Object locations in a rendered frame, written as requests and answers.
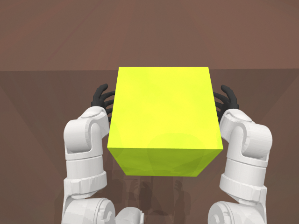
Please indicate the robot left hand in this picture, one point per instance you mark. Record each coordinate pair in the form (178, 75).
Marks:
(98, 99)

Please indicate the robot right upper arm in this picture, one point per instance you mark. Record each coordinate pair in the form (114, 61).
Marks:
(233, 213)

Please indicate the robot right forearm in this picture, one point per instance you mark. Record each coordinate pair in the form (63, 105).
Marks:
(247, 159)

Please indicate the robot left upper arm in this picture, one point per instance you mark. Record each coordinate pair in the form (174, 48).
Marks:
(90, 211)

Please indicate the robot right hand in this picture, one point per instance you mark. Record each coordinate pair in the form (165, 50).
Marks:
(230, 103)

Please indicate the robot left thigh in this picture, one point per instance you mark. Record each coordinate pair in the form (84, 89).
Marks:
(130, 215)

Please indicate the carton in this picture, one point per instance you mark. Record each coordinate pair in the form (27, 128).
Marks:
(164, 121)

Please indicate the robot left forearm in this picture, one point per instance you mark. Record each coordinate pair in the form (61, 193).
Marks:
(83, 152)

